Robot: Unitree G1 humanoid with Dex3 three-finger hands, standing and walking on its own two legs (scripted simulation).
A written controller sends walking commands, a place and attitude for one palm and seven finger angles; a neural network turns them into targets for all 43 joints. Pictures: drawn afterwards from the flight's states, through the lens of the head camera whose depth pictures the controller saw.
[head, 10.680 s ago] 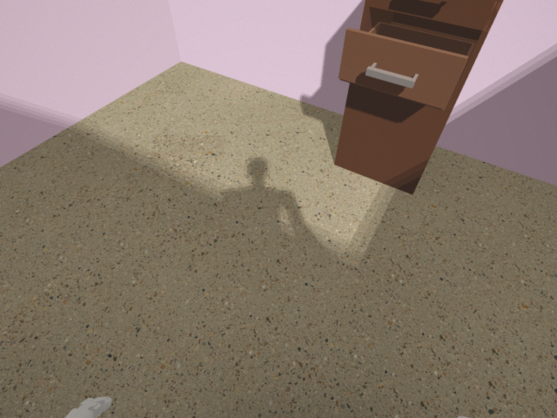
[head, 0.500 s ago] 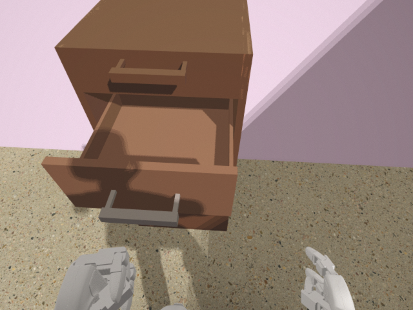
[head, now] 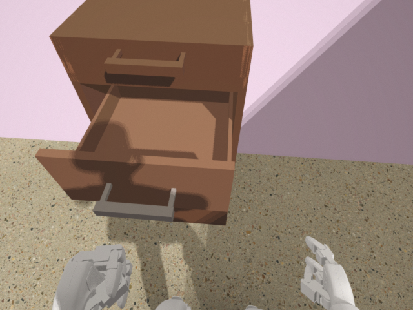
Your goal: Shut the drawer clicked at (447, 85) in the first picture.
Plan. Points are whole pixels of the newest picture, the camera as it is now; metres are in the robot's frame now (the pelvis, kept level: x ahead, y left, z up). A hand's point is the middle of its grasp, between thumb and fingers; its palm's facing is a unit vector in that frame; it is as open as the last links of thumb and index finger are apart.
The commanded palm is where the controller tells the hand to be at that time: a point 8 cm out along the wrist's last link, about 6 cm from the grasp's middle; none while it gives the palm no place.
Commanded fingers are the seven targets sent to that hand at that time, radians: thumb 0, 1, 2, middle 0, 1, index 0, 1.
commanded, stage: bring the fist close to the handle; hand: left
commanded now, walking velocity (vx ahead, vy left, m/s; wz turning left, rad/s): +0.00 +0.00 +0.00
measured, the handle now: (137, 201) +0.33 +0.17 +0.00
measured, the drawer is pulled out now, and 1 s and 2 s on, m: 0.23 0.23 0.19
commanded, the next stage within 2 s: push the drawer shut in 1.16 s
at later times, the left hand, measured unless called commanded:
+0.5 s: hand (137, 264) +0.20 +0.14 +0.03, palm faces -0.04 -1.00 -0.01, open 3.3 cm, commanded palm +0.18 +0.19 +0.03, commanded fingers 0.00 0.90 0.90 -1.40 -1.60 -1.40 -1.60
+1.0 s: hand (144, 250) +0.23 +0.14 +0.00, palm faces -0.04 -1.00 -0.01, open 3.3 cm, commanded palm +0.21 +0.19 +0.01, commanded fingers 0.00 0.90 0.90 -1.40 -1.60 -1.40 -1.60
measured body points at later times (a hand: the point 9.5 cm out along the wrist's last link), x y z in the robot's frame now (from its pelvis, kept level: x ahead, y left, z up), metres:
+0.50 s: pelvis -0.01 +0.01 -0.02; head +0.06 +0.01 +0.42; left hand +0.19 +0.19 +0.03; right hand +0.18 -0.23 -0.10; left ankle +0.01 +0.11 -0.66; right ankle +0.00 -0.10 -0.66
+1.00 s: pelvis -0.01 +0.01 -0.04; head +0.08 +0.02 +0.40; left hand +0.23 +0.19 +0.01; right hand +0.17 -0.22 -0.12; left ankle +0.01 +0.11 -0.66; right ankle +0.00 -0.10 -0.66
